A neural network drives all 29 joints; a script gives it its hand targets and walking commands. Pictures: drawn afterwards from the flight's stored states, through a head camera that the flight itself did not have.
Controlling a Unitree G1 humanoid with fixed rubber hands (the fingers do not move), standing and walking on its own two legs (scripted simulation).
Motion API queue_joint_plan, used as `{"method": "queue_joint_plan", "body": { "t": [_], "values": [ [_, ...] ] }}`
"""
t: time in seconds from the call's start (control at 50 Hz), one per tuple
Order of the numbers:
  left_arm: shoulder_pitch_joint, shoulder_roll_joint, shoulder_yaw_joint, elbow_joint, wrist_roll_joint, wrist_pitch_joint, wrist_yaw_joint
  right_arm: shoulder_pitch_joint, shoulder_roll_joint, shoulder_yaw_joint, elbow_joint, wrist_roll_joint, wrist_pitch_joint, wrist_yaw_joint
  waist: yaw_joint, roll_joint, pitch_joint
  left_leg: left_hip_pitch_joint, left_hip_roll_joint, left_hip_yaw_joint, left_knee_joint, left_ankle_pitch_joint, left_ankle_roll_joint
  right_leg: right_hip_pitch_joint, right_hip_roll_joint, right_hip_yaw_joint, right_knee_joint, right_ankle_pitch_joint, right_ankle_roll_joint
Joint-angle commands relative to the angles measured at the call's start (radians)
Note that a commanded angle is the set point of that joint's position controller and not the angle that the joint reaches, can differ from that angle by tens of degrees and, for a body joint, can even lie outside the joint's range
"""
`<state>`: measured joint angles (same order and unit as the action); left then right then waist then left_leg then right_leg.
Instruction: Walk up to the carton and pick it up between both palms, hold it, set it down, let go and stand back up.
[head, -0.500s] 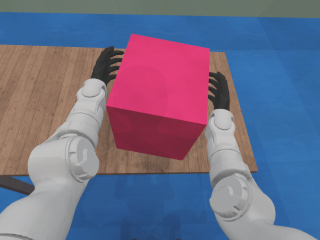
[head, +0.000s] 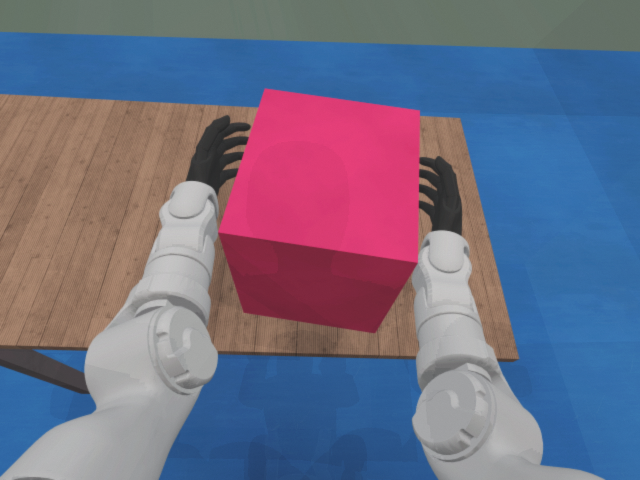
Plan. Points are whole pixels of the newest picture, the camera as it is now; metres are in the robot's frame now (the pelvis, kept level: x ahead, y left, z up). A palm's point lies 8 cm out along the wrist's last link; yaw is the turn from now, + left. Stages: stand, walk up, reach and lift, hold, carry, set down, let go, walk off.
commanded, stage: reach and lift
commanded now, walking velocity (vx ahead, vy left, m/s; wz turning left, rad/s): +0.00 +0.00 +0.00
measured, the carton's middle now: (324, 220) +0.46 +0.00 -0.01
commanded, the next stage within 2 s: none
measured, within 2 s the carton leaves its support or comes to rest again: leaves its support in 1.68 s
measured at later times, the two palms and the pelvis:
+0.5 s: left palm (207, 180) +0.47 +0.15 +0.06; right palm (443, 224) +0.41 -0.14 +0.05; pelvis +0.00 +0.01 +0.00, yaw -1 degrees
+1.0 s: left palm (206, 182) +0.47 +0.15 +0.06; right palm (443, 226) +0.41 -0.14 +0.05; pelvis +0.00 +0.00 +0.00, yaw -1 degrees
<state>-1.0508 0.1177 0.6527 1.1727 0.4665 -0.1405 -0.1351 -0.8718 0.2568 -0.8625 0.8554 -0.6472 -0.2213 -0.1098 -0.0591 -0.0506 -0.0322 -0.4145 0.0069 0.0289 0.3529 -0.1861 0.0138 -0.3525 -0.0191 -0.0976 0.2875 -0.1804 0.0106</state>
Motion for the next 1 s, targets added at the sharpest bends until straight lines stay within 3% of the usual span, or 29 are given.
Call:
{"method": "queue_joint_plan", "body": {
  "t": [0.0,0.46,0.52,0.76,0.78,0.8,0.86,0.98],
  "values": [
    [-0.469,-0.410,-0.158,0.043,0.030,-0.005,-0.074,-0.451,0.450,0.255,0.083,-0.040,-0.033,0.113,-0.032,0.120,-0.578,0.311,0.004,0.073,0.061,0.570,-0.046,0.250,0.015,-0.027,0.077,0.498,0.070],
    [-0.460,-0.408,-0.166,0.075,0.009,0.008,-0.052,-0.465,0.444,0.259,0.096,-0.028,-0.023,0.119,-0.008,0.133,-0.569,0.382,0.026,0.066,0.085,0.678,-0.046,0.137,0.029,-0.032,0.045,0.357,0.044],
    [-0.464,-0.401,-0.162,0.081,0.010,0.007,-0.057,-0.465,0.449,0.268,0.083,-0.024,-0.016,0.115,-0.007,0.124,-0.574,0.327,0.015,0.071,0.069,0.617,-0.037,0.194,0.021,-0.024,0.054,0.402,0.045],
    [-0.462,-0.416,-0.182,0.078,-0.007,0.001,-0.053,-0.465,0.455,0.313,0.082,-0.005,-0.026,0.113,-0.001,0.134,-0.605,0.345,0.023,0.062,0.077,0.676,-0.039,0.187,0.022,-0.025,0.058,0.432,0.042],
    [-0.469,-0.444,-0.187,0.062,0.015,-0.007,-0.051,-0.465,0.453,0.264,0.126,-0.002,-0.032,0.114,-0.021,0.123,-0.652,0.341,0.012,0.067,0.072,0.672,-0.062,0.115,0.046,-0.052,0.060,0.440,0.052],
    [-0.457,-0.442,-0.183,0.064,0.024,-0.010,-0.047,-0.465,0.447,0.269,0.130,-0.009,-0.048,0.119,-0.002,0.147,-0.656,0.376,0.016,0.073,0.087,0.713,-0.069,0.101,0.048,-0.051,0.060,0.439,0.042],
    [-0.437,-0.463,-0.185,0.072,0.033,-0.011,-0.035,-0.470,0.438,0.273,0.155,-0.013,-0.077,0.123,0.001,0.151,-0.636,0.404,0.023,0.077,0.100,0.774,-0.078,0.100,0.053,-0.049,0.048,0.443,0.030],
    [-0.411,-0.490,-0.218,0.075,0.018,-0.018,-0.031,-0.464,0.443,0.321,0.157,0.014,-0.102,0.120,0.001,0.135,-0.640,0.327,0.011,0.089,0.076,0.677,-0.069,0.215,0.035,-0.035,0.072,0.544,0.032]
  ]
}}
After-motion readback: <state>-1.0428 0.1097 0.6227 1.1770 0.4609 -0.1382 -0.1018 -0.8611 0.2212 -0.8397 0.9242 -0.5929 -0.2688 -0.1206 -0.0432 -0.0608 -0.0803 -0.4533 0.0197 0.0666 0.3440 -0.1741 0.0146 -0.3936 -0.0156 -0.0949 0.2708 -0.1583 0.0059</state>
